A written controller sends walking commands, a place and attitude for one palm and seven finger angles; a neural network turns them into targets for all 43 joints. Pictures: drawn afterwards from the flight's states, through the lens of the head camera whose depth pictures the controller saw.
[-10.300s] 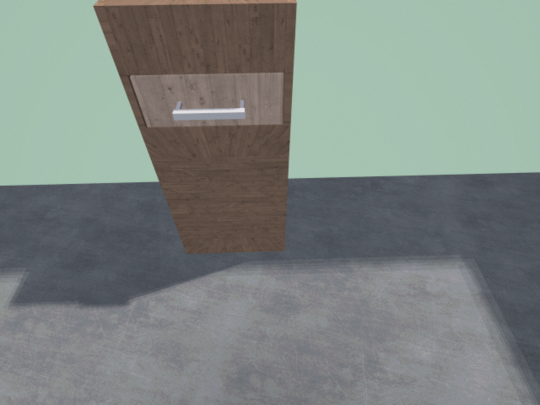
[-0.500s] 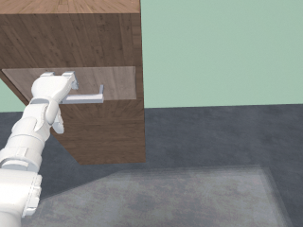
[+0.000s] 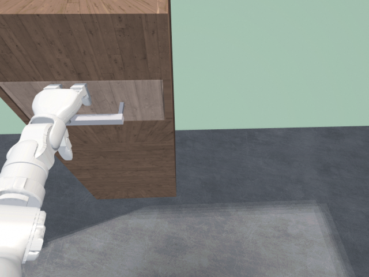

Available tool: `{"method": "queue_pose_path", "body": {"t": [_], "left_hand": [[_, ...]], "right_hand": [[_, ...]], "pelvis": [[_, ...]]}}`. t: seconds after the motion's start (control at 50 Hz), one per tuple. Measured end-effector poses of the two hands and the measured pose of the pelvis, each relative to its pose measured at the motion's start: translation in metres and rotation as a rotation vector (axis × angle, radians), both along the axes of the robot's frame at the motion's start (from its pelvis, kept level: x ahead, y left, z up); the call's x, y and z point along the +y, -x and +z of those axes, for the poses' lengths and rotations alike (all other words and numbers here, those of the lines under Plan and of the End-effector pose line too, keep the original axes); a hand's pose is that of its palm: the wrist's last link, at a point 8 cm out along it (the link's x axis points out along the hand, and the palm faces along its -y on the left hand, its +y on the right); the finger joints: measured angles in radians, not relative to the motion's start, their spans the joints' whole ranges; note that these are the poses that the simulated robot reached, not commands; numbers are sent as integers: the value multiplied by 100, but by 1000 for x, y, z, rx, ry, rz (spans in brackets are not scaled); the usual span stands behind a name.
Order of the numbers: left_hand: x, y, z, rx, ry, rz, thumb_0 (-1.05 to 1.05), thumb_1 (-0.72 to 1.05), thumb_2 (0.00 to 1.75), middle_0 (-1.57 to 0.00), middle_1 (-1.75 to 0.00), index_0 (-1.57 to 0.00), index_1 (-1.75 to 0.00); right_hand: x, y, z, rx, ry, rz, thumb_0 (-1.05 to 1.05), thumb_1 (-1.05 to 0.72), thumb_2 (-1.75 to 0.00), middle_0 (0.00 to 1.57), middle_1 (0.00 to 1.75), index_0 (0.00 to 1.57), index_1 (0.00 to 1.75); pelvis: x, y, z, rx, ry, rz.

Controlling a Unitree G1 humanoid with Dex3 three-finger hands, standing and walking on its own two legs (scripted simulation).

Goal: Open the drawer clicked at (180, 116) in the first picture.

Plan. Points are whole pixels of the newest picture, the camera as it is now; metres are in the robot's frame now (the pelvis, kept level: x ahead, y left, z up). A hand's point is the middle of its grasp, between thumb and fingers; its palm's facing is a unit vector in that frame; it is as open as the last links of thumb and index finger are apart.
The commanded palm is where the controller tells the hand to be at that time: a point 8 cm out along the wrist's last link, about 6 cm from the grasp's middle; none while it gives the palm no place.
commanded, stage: move the hooked fingers above the handle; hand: left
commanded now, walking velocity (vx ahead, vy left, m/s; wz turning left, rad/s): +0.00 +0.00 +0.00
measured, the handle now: (88, 113) +0.51 +0.26 +0.01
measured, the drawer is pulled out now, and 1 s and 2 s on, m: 0.00 0.00 0.00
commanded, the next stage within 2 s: lower the fingers behind the handle in 0.86 s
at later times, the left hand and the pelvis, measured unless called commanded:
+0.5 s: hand (66, 121) +0.44 +0.27 +0.06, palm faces -0.10 +0.00 -1.00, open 13.8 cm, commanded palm +0.43 +0.26 +0.12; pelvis +0.00 +0.00 +0.00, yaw +0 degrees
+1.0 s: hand (75, 117) +0.46 +0.26 +0.05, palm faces -0.10 -0.02 -1.00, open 13.7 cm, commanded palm +0.44 +0.27 +0.12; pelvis +0.00 +0.00 +0.00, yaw -1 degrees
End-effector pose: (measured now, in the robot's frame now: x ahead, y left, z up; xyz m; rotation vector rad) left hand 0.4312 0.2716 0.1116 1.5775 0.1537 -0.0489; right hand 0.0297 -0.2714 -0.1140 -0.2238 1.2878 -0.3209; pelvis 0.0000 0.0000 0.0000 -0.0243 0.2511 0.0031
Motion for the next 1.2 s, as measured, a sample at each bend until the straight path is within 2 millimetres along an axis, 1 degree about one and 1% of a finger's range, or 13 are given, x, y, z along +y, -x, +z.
{"method": "queue_pose_path", "body": {"t": [0.1,0.22,0.34,0.4,0.46,0.52,0.62,0.68,0.76,0.84,0.94,1.04,1.2], "left_hand": [[-22,-8,3,-81,50,-99,0,-49,30,-33,-121,-33,-121],[-23,-15,7,-158,46,-62,0,-49,30,-36,-124,-34,-122],[0,-9,3,-87,-15,88,0,-49,30,-35,-123,-34,-123],[9,-2,4,-51,-19,105,0,-49,30,-34,-122,-34,-122],[7,4,6,-29,-8,60,0,-49,30,-33,-122,-33,-121],[-5,7,7,-36,14,-13,0,-49,30,-33,-121,-33,-121],[-20,2,6,-89,42,-79,0,-49,30,-32,-121,-32,-120],[-16,-6,5,-120,34,-44,0,-49,30,-32,-121,-32,-120],[-1,-13,5,-119,-3,33,0,-49,30,-32,-121,-33,-121],[-1,-13,6,-88,-10,43,0,-49,30,-32,-121,-35,-123],[-6,-11,-1,-29,21,27,0,-49,30,-32,-121,-34,-122],[-10,-12,-3,-53,35,-28,0,-49,30,-32,-121,-33,-121],[4,-7,-17,-68,23,22,0,-49,30,-32,-120,-32,-120]], "right_hand": [[-6,-5,2,-5,24,7,0,-91,-90,20,30,20,30],[-5,-8,-4,-15,-1,3,0,-91,-90,20,30,20,30],[4,-9,-8,-25,-47,-18,0,-91,-90,20,30,20,30],[7,-9,-7,-28,-49,-20,0,-91,-90,20,30,20,30],[6,-10,-4,-23,-37,-7,0,-91,-90,20,30,20,30],[3,-12,-1,-23,-19,7,0,-91,-90,20,30,20,30],[-2,-17,1,-41,2,19,0,-91,-90,20,30,20,30],[-3,-17,1,-51,7,16,0,-91,-90,20,30,20,30],[-2,-13,-2,-43,0,9,0,-91,-90,20,30,20,30],[1,-5,-4,-16,-17,-4,0,-91,-90,20,30,20,30],[5,3,-3,6,-23,-23,0,-91,-90,20,30,20,30],[5,6,-1,10,-9,-30,0,-91,-90,20,30,20,30],[3,3,-4,17,-14,-20,0,-91,-90,20,30,20,30]], "pelvis": [[1,-1,-3,9,2,3],[3,-2,-5,27,-1,-17],[2,-2,-2,17,-8,-30],[1,-3,0,7,-6,-25],[0,-4,1,-7,-3,-11],[1,-4,1,-16,-1,0],[2,-1,-1,-12,-1,3],[2,2,-3,1,-2,-5],[3,3,-4,22,-3,-14],[4,0,-3,25,-1,-16],[4,-4,-1,10,-1,-17],[5,-5,-2,13,1,-18],[6,-5,-5,35,2,-23]]}}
